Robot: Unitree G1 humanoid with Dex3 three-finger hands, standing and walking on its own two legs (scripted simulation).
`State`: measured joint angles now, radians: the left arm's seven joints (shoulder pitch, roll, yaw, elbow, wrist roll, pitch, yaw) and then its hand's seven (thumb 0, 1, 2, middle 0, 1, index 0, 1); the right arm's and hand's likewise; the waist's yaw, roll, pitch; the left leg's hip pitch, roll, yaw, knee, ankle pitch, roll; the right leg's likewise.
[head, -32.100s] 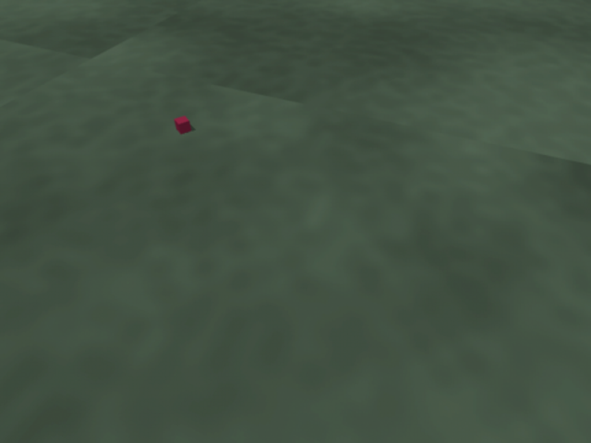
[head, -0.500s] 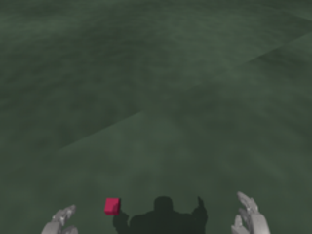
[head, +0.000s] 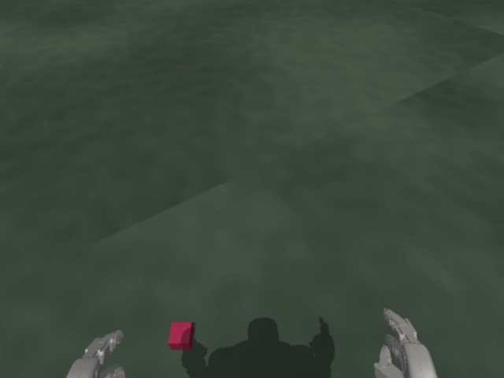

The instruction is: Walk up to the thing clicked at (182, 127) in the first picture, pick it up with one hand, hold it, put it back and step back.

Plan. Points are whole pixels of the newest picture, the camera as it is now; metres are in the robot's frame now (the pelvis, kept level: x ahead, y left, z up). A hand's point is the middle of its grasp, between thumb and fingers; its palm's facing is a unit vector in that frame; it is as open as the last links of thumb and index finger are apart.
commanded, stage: stand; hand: left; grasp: from above
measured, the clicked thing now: (181, 336) +0.44 +0.22 -0.68
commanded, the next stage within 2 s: none
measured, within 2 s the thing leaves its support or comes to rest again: neither
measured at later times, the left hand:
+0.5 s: hand out of the picture +0.07 +0.25 -0.11, palm faces +0.03 -0.94 -0.33, open 7.3 cm
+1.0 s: hand out of the picture +0.02 +0.25 -0.10, palm faces +0.02 -0.94 -0.34, open 7.3 cm
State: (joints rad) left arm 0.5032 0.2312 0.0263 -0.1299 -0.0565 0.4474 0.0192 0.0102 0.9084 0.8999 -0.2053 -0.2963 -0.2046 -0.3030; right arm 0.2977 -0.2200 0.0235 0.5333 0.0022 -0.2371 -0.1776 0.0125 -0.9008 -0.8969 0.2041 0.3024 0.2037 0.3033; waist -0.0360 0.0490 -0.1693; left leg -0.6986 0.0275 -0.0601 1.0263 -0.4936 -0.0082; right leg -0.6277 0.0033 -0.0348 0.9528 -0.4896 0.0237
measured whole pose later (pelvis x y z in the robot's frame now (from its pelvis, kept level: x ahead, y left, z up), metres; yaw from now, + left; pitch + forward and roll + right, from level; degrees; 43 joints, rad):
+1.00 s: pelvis -0.02 +0.01 +0.06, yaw +0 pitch -5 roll +0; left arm 0.20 0.29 0.03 1.11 0.03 0.01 0.03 0.00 0.91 0.90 -0.21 -0.30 -0.21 -0.30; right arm 0.16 -0.30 -0.05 1.10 -0.03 0.01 -0.01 0.00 -0.90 -0.90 0.20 0.30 0.20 0.30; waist 0.02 0.02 0.07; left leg -0.14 -0.01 -0.01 0.41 -0.18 0.01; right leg -0.11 -0.04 0.00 0.39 -0.20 0.04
